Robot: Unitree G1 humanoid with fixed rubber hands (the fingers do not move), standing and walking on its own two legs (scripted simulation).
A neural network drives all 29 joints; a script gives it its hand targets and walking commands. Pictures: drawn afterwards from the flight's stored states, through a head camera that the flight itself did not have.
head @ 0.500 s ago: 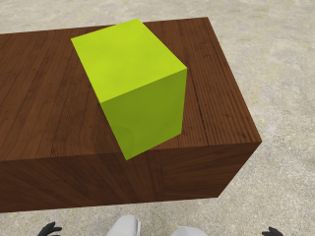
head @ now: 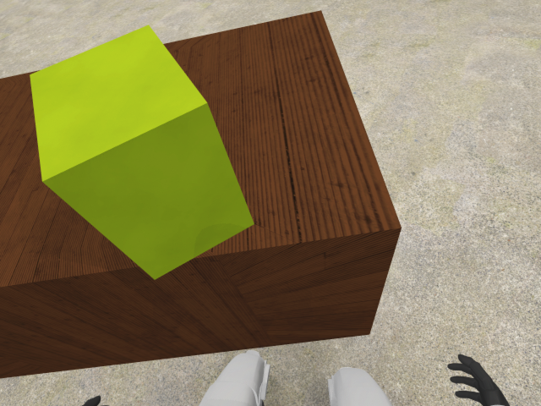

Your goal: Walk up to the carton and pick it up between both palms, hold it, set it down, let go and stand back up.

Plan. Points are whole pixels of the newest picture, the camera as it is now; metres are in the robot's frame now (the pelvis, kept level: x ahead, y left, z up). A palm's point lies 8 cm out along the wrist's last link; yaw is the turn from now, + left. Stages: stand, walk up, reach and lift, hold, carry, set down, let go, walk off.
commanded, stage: walk up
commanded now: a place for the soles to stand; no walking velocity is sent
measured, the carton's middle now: (151, 155) +0.47 +0.21 +0.11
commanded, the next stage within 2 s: none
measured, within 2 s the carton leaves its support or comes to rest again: neither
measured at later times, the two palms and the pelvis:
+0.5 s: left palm out of the picture +0.04 +0.41 -0.06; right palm out of the picture +0.11 -0.19 -0.13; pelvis +0.01 +0.09 +0.00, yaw +2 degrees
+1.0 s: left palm out of the picture +0.00 +0.53 -0.09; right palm out of the picture +0.08 -0.11 -0.04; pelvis -0.03 +0.20 +0.03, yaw +4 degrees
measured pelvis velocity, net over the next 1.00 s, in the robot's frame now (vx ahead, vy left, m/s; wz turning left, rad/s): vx -0.03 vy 0.20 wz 0.08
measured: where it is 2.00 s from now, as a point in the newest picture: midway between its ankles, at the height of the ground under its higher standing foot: outside the picture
